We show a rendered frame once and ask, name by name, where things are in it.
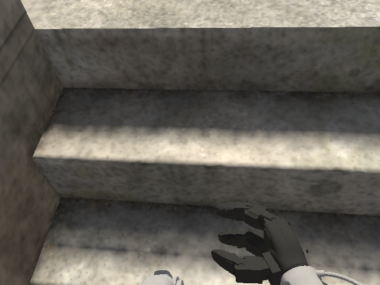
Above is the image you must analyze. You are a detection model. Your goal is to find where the robot right hand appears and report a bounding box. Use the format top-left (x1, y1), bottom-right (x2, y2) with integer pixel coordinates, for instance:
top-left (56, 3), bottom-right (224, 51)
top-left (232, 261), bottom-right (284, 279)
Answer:
top-left (211, 200), bottom-right (309, 285)

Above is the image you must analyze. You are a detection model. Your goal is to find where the robot left shin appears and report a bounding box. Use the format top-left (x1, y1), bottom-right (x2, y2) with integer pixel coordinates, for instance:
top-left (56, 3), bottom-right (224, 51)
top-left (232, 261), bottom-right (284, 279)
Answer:
top-left (154, 270), bottom-right (173, 278)

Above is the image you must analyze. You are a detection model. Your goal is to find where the robot right forearm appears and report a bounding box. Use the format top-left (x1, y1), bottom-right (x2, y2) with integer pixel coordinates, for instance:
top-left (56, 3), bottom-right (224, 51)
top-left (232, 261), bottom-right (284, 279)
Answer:
top-left (280, 265), bottom-right (328, 285)

